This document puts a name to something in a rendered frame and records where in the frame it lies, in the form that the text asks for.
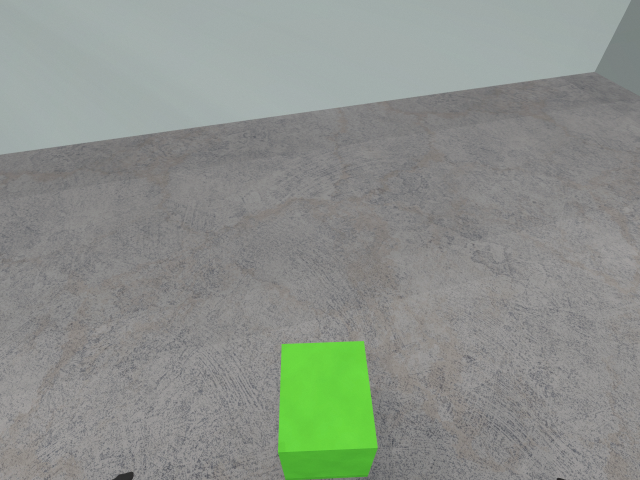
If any carton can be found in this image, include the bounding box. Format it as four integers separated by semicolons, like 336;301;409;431
278;341;378;480

